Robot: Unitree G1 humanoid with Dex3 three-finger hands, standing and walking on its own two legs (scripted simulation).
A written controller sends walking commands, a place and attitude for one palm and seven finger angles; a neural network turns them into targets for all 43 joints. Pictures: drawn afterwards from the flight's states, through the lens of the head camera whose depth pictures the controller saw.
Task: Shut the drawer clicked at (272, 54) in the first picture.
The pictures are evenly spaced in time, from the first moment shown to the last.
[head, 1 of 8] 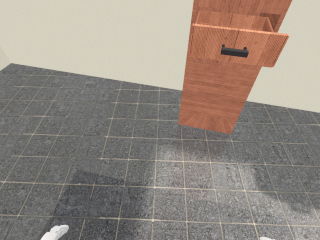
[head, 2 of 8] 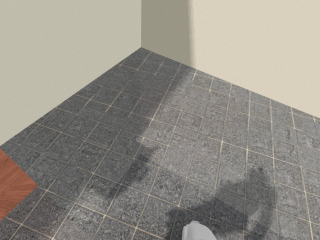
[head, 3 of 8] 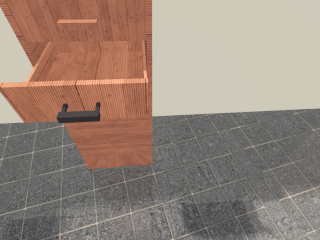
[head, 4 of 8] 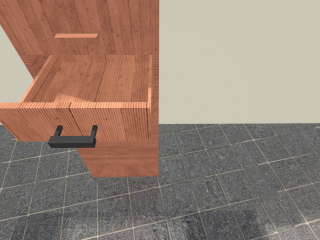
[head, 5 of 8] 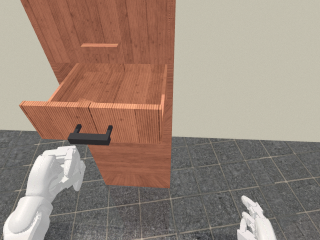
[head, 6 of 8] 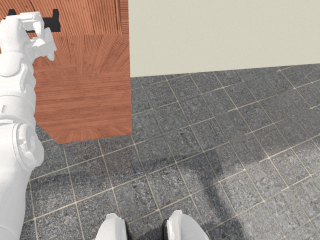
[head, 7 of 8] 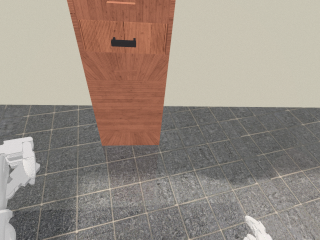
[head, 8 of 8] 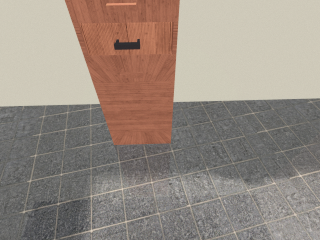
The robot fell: no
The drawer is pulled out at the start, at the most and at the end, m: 0.23 0.23 0.00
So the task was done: yes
